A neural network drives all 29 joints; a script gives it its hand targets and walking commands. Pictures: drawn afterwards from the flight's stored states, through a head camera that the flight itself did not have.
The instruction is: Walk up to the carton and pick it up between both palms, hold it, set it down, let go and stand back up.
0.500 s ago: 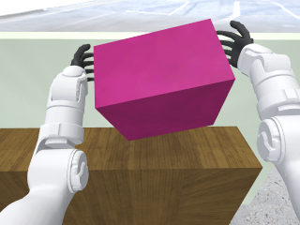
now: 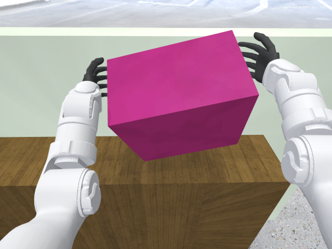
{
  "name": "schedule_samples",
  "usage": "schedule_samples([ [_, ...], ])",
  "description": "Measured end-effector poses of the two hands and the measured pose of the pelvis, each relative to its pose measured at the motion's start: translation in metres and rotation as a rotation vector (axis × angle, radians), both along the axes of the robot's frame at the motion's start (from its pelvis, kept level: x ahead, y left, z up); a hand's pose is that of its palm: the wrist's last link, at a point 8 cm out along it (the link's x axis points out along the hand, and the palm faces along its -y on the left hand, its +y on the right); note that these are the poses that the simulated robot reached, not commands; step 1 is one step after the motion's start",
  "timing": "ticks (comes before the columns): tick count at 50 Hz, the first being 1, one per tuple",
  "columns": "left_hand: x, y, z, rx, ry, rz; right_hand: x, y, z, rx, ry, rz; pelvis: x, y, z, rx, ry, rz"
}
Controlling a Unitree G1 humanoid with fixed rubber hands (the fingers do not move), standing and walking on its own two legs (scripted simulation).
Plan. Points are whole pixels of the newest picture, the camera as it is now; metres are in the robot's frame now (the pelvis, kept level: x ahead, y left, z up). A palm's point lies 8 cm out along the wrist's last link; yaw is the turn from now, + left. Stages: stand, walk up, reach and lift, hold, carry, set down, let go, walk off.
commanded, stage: set down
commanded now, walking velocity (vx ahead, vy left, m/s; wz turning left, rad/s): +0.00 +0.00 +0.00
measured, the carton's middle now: (180, 107) +0.45 -0.02 +0.17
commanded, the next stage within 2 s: none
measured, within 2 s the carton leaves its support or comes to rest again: neither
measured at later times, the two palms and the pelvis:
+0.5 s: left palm (97, 99) +0.41 +0.19 +0.23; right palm (262, 81) +0.42 -0.21 +0.27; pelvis +0.00 +0.00 +0.00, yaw +0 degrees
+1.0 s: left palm (101, 99) +0.42 +0.18 +0.22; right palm (262, 86) +0.42 -0.21 +0.25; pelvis +0.01 +0.00 +0.00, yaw +0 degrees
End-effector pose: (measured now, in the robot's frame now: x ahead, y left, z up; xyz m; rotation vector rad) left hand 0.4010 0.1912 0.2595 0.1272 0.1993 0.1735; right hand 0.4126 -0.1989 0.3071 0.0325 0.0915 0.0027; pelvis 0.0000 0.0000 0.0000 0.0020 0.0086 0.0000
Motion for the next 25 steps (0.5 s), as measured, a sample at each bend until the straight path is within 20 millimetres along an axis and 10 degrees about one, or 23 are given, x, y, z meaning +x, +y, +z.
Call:
schedule_samples([
  [25,0.008,-0.006,-0.032,-0.003,0.035,-0.003,0.006,-0.007,-0.038,-0.011,0.048,0.004,0.001,0.0,0.0,0.0,0.002,0.0],
])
